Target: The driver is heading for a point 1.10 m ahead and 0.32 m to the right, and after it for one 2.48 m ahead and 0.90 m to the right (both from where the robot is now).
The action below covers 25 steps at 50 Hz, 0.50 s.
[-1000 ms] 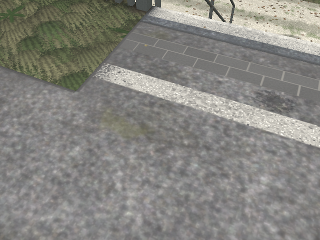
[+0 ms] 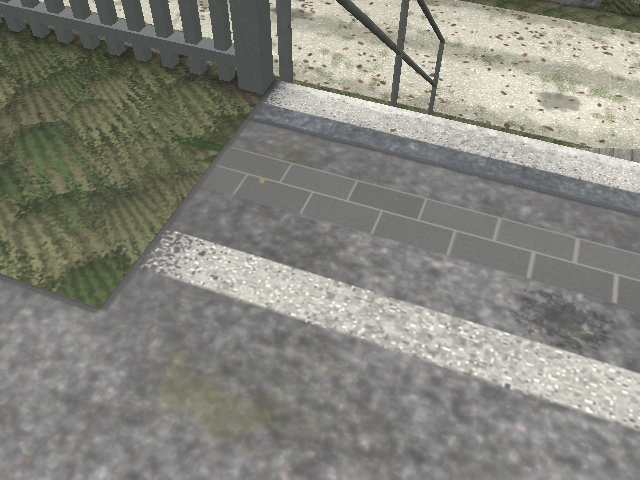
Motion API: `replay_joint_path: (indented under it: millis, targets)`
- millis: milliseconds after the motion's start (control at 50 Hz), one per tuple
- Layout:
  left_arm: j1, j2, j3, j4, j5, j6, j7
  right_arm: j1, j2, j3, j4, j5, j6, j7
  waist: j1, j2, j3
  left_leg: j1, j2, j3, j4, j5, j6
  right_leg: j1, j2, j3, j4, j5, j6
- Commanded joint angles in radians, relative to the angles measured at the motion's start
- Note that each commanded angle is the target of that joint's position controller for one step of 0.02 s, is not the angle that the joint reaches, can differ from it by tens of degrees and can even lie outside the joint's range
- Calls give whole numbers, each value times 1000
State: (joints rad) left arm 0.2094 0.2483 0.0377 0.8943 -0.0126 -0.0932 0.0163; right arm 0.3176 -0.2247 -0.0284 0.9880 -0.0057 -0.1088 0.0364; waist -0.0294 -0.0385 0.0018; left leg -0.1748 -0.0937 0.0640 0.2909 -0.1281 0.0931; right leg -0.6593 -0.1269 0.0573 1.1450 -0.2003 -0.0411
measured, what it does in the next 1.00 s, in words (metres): walks ahead: right foot, then left foot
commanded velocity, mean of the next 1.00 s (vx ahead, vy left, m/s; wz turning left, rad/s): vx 0.50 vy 0.00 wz -0.11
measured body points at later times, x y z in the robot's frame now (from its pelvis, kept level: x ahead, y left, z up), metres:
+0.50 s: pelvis +0.28 -0.08 +0.00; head +0.29 -0.10 +0.45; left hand +0.34 +0.18 -0.12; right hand +0.36 -0.35 -0.14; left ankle +0.27 +0.08 -0.66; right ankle +0.30 -0.16 -0.74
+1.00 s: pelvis +0.54 -0.02 -0.01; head +0.57 -0.01 +0.44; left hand +0.61 +0.24 -0.15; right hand +0.64 -0.30 -0.12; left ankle +0.61 +0.07 -0.74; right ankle +0.45 -0.16 -0.65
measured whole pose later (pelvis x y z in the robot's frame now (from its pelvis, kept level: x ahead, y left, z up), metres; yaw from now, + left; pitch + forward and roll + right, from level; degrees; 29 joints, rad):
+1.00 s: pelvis +0.54 -0.02 -0.01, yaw -7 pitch +2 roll +0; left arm 0.33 0.26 0.06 0.93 -0.03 -0.07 0.02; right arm 0.15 -0.24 -0.05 0.88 -0.01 -0.11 0.02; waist 0.01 -0.04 0.02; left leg -0.33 0.01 0.09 0.46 -0.16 0.03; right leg -0.46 -0.05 0.05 1.19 -0.36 -0.04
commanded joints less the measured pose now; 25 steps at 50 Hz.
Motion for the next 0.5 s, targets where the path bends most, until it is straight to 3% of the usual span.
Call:
replay_joint_path:
  millis: [20,120,180,220,260,280,300,320,340,360,380,400,420,440,460,500]
  targets:
    - [34,46,14,-43,13,4,7,-38,-130,-20,-53,1,-18,-20,46,77,55,-103,278,-207,-205,82,170,-26,-42,1,-137,158,27]
    - [-161,28,5,-95,0,-8,-10,64,-164,-27,-29,20,-2,-36,-25,79,58,12,269,-159,-186,84,123,9,12,-44,-472,312,38]
    - [-241,35,2,-127,-8,-13,-29,112,-167,-29,-7,26,11,-37,-51,87,80,114,308,-171,-144,66,118,-3,27,-45,-561,262,29]
    - [-259,49,4,-145,-10,-21,-42,120,-172,-34,0,26,21,-40,-44,93,83,177,340,-185,-100,82,107,7,37,-44,-605,187,5]
    - [-196,77,15,-138,-9,-29,-49,97,-188,-40,-3,26,32,-42,3,113,49,201,349,-186,-20,213,87,120,67,-68,-645,116,-25]
    - [-91,107,33,-109,-7,-32,-47,74,-184,-37,-9,23,37,-42,63,112,-11,188,312,-153,104,382,66,266,102,-96,-667,103,-48]
    - [100,168,62,-54,-5,-34,-40,64,-151,-24,-22,12,39,-41,139,83,-136,88,250,-101,337,428,35,531,74,-61,-650,127,-89]
    - [267,283,89,-27,16,-31,-35,139,-60,6,-50,0,24,-35,149,-115,-310,-272,123,-21,744,117,-34,943,-185,308,-661,93,-221]
    - [304,252,81,-11,11,-25,-40,179,-24,20,-37,18,-3,-29,138,-264,-401,-513,26,-118,968,-415,-52,1084,-295,676,-824,-30,-310]
    - [234,174,56,-23,6,-27,-41,101,-142,-9,-51,41,-22,-25,135,-167,-278,-609,95,-190,1062,-383,-29,985,-260,591,-843,-67,-257]
    - [139,133,42,-47,5,-25,-39,17,-165,-15,-77,51,-29,-25,110,-102,-173,-615,150,-162,1046,-289,-16,841,-224,432,-855,-3,-218]
    - [60,105,31,-60,9,-24,-44,-23,-153,-18,-83,40,-24,-31,77,-24,-102,-572,191,-139,983,-207,-21,695,-179,320,-893,84,-198]
    - [22,77,23,-64,13,-26,-48,-27,-143,-26,-83,26,-12,-36,46,-22,-64,-518,223,-141,916,-155,-25,602,-137,242,-929,130,-180]
    - [14,65,19,-56,18,-27,-52,-7,-119,-25,-79,23,4,-37,23,-37,-47,-465,234,-138,883,-125,-31,543,-112,196,-960,151,-173]
    - [29,68,21,-44,18,-30,-54,11,-95,-23,-72,22,16,-38,13,-37,-39,-443,234,-128,863,-108,-37,512,-99,162,-980,193,-180]
    - [65,97,29,-20,18,-33,-48,-10,-88,-26,-84,18,29,-42,3,-23,-12,-478,238,-121,807,-55,-52,499,-92,110,-1003,278,-192]
Velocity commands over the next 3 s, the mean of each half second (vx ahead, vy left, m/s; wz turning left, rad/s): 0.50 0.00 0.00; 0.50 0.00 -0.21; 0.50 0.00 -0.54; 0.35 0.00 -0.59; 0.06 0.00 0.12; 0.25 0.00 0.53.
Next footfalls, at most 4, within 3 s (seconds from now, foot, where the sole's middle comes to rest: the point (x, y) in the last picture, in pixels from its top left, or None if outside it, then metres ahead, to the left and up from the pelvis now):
0.30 right None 0.34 -0.17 -0.78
0.86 left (289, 422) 0.65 0.07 -0.78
1.40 right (421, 338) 0.86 -0.25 -0.78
1.88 left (397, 236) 1.19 -0.22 -0.78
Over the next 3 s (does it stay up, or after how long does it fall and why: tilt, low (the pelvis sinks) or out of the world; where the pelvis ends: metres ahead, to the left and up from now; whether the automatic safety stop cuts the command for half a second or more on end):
stays up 1.15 -0.32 0.00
